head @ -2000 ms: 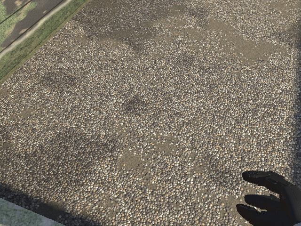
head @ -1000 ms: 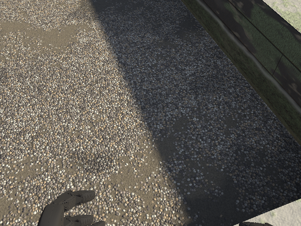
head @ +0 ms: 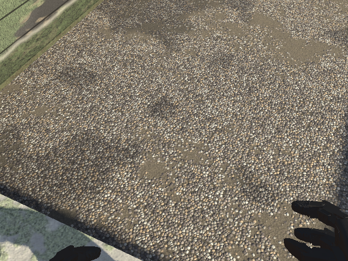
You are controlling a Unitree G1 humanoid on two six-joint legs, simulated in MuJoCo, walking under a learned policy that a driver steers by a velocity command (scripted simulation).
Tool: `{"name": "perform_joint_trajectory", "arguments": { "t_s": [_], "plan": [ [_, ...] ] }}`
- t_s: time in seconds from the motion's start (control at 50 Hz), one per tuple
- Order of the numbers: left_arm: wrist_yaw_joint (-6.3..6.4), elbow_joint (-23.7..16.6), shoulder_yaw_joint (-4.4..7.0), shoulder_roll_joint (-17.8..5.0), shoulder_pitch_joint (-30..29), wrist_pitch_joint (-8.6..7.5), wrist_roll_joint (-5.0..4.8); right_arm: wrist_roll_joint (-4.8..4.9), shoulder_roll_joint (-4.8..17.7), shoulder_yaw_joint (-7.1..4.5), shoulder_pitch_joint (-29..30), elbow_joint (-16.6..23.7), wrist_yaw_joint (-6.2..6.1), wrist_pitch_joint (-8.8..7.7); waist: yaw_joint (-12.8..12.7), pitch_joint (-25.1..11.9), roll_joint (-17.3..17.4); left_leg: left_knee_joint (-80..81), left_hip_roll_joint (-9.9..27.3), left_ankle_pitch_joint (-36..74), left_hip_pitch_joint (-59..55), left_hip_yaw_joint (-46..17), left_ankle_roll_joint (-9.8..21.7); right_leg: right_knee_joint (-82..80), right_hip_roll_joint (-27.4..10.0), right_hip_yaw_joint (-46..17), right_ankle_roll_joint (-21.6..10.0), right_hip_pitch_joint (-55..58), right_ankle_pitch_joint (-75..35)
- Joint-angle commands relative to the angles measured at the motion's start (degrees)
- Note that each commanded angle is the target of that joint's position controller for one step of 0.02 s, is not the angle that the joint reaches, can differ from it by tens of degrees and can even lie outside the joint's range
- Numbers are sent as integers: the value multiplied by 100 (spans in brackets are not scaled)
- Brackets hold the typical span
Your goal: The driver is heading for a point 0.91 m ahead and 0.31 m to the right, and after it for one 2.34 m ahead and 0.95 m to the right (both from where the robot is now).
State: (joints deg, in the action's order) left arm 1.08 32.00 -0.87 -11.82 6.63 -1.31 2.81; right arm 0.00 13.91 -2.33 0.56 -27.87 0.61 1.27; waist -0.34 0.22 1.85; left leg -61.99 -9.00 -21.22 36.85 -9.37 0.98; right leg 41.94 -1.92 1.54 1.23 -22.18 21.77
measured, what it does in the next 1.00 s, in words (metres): walks ahead, turning right: left foot, then right foot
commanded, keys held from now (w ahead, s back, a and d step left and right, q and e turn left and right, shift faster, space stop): w+e+shift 0.86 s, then w+shift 0.06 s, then w+q+shift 0.08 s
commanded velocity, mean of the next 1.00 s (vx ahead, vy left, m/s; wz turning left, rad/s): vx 1.00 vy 0.00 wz -0.62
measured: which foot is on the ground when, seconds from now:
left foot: up 0.00-0.12, down 0.14-0.58, up 0.60-0.86, down 0.88-1.00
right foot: down 0.00-0.16, up 0.18-0.56, down 0.58-1.00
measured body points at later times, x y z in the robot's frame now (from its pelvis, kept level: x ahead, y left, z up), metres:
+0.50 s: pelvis +0.06 +0.04 +0.00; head +0.08 +0.03 +0.45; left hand +0.34 +0.21 -0.07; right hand +0.09 -0.23 -0.11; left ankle +0.06 +0.15 -0.71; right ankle +0.10 -0.09 -0.67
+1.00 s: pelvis +0.11 +0.00 +0.00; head +0.12 -0.01 +0.45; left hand +0.45 +0.00 -0.04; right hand +0.13 -0.29 -0.07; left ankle +0.21 +0.07 -0.71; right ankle +0.09 -0.09 -0.71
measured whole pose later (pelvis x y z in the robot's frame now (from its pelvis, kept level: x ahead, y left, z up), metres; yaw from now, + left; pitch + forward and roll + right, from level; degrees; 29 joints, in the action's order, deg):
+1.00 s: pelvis +0.11 +0.00 +0.00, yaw -39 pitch -1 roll +1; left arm 0.0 30.3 0.2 -13.2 -0.3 2.2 -1.1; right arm -1.4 10.0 2.1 -5.8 -31.3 -1.1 0.8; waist 2.0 1.4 -0.8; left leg -44.1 -1.0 -20.2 23.5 -0.3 0.4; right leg 44.3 8.6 -7.2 -2.3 -24.0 18.8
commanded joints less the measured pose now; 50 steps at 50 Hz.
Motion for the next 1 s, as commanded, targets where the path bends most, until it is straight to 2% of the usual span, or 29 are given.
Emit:
{"name": "perform_joint_trajectory", "arguments": {
  "t_s": [0.02,0.08,0.12,0.14,0.16,0.18,0.2,0.22,0.24,0.28,0.34,0.4,0.48,0.54,0.56,0.58,0.6,0.62,0.66,0.7,0.72,0.74,0.8,0.86,0.9,0.92,0.94,0.96,1.0],
  "plan": [
    [-19,-508,144,-610,-1112,-181,-105,-5,351,-17,81,510,132,-83,485,-722,-937,-240,595,345,-140,25,-300,-1888,-1275,-1655,-736,20,-555],
    [-113,-440,239,-918,-960,-147,-243,144,266,133,313,634,283,-39,340,-571,-1080,1527,904,565,-1950,930,-273,-2225,-734,-1011,-633,-588,-949],
    [-151,-339,345,-1013,-544,15,-373,11,163,167,-159,407,262,-56,399,-513,-562,2437,715,502,-2532,1413,-141,-1649,-560,-1029,-703,-272,-1310],
    [-151,-344,356,-910,-439,93,-408,-65,138,177,-668,273,238,-95,578,-514,-125,2626,761,692,-2954,1243,-105,-823,-296,-919,-622,-403,-1269],
    [-90,-470,337,-608,-361,85,-448,-185,457,132,-1507,144,179,-151,826,-667,1014,2612,1647,1731,-3672,104,10,876,170,-726,-402,-1303,-137],
    [4,-770,271,-397,-609,46,-343,-141,1369,-186,-1754,-29,53,-147,1002,-822,2471,3422,2488,1228,-3851,-1407,341,1732,801,-653,-246,-2692,1203],
    [83,-852,351,-514,-946,18,-235,-124,1279,-200,-1908,39,-49,-185,1075,-786,1365,3704,2850,334,-3600,-2162,590,2583,737,-1352,-240,-3053,814],
    [96,-813,349,-463,-1043,-1,-192,-178,974,-85,-1558,72,-122,-237,784,-600,757,3677,2914,-115,-3265,-2122,611,2995,627,-1476,-208,-3273,272],
    [78,-705,334,-391,-833,2,-170,-245,738,2,-1139,109,-153,-252,433,-556,645,3613,2811,-236,-2849,-1723,493,3081,521,-1420,-148,-3144,-156],
    [-8,-487,371,-392,-420,127,-118,-217,458,109,-729,108,-171,-328,75,-530,766,3728,2618,-351,-1925,-1051,379,3169,470,-1222,35,-2547,-626],
    [-44,-423,396,-463,-332,359,-152,-191,584,65,-795,-44,-132,-440,-85,-416,543,3717,2626,-43,-1418,-460,471,3322,386,-975,121,-2321,-1319],
    [-97,-474,309,-339,-612,429,-173,-169,653,21,-1175,-230,-153,-509,46,-327,332,3473,2669,223,-1630,109,468,2585,104,-613,36,-2280,-1695],
    [-286,-690,260,-380,-1075,479,-308,-164,932,-125,-1690,-498,-212,-492,426,-285,650,3435,2735,1164,-1746,900,462,1556,-24,130,-192,-1195,-309],
    [-394,-680,288,-411,-852,423,-378,-74,1087,-209,-1543,-555,-318,-434,292,-347,583,3090,2917,2212,-1951,1219,319,689,22,390,-485,-317,139],
    [-385,-421,322,-386,-208,390,-368,-23,1075,-205,-1377,-558,-311,-401,-70,-642,304,2064,2662,3323,-1751,1699,127,168,300,425,-612,656,-229],
    [-329,-31,432,-633,959,316,-372,-29,1059,-209,-1212,-429,-310,-302,-613,-1002,-395,-44,2202,3756,-823,1987,-83,200,454,-211,-869,1873,-1017],
    [-353,-58,595,-1463,919,360,-500,-119,765,-147,-512,125,-293,-214,-769,-832,-2293,-1796,1108,89,1873,1839,-459,-430,-387,-2568,-1501,2929,-2605],
    [-294,-177,667,-1634,1059,423,-528,-191,699,-101,327,523,-389,-260,-1012,-1117,-2071,-2258,761,-789,2582,664,-514,-1212,-851,-3927,-1804,2990,-2673],
    [-85,-348,500,-1101,397,421,-314,-247,460,53,-86,380,-350,-271,-315,-976,-763,-2173,1116,-332,2344,454,-632,-1129,-1117,-3497,-1811,1977,-1916],
    [-57,-541,266,-572,-470,334,-306,-320,157,146,-544,222,-396,-115,279,-708,-654,-1677,1151,9,1324,484,-731,-919,-519,-2872,-1378,212,-1460],
    [-100,-702,144,-386,-1041,286,-263,-300,188,128,-547,208,-397,13,523,-484,-494,-1133,882,285,-35,834,-817,-947,75,-1981,-1081,-1351,-2094],
    [-144,-740,131,-518,-1274,229,-216,-274,135,127,-702,217,-387,112,641,-650,-787,-1009,713,285,-721,1057,-818,-1055,238,-1804,-1059,-1763,-2457],
    [-149,-735,216,-894,-1092,209,-284,-230,258,191,-532,224,-410,182,368,-916,-861,177,711,366,-1244,824,-702,-1193,176,-2263,-1081,-777,-2726],
    [-126,-720,301,-888,-921,352,-302,-105,232,249,-363,165,-322,-71,75,-840,-674,1625,785,349,-1818,575,-431,-1055,29,-2836,-1211,-112,-2661],
    [-58,-746,242,-591,-969,416,-431,-182,-14,312,-817,-30,-249,-168,235,-1002,113,2475,1217,1897,-3566,502,-109,-235,230,-2512,-847,-920,-1748],
    [-52,-752,137,-224,-400,353,-509,-305,378,193,-527,36,-186,-196,-74,-1390,1490,2247,1833,2505,-4488,-290,264,358,866,-1776,-598,-1793,-690],
    [-47,-774,123,-287,-710,269,-476,-271,492,129,-506,136,-164,-184,338,-1252,1961,2980,2307,1665,-4139,-1326,674,574,922,-1330,-437,-2106,102],
    [-52,-808,213,-524,-1223,208,-378,-199,430,164,-513,160,-169,-165,509,-888,1313,3459,2443,1105,-3411,-1737,846,571,849,-1161,-286,-1760,78],
    [-182,-775,135,-313,-1361,188,-386,3,273,273,262,214,-160,-115,56,-565,411,3705,1975,738,-1747,-1030,532,-523,485,-706,-203,255,-852]
  ]
}}
Keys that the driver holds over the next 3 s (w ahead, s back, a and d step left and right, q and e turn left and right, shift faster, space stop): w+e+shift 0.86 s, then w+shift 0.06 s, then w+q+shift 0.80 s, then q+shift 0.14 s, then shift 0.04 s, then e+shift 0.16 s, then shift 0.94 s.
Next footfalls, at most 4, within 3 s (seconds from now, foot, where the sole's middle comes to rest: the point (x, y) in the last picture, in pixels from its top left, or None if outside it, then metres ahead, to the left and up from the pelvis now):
0.14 left None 0.10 0.15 -0.75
0.58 right None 0.13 -0.11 -0.75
0.88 left None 0.24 0.04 -0.75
2.28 right None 0.10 -0.04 -0.75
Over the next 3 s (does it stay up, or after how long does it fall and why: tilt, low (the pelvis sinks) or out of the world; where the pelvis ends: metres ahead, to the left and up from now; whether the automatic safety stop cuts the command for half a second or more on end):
stays up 0.11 0.05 0.03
